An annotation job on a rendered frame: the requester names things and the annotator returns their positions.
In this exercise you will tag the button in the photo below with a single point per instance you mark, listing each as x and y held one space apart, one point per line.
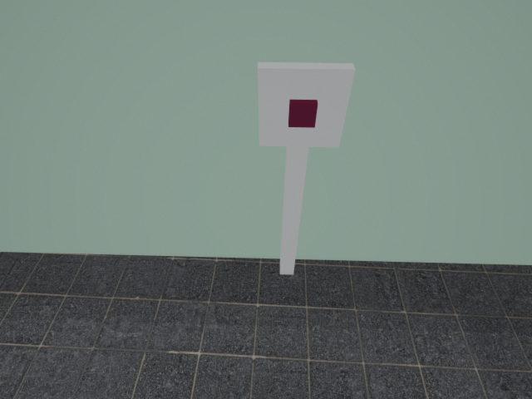
302 113

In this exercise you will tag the panel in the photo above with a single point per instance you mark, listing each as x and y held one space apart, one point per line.
278 83

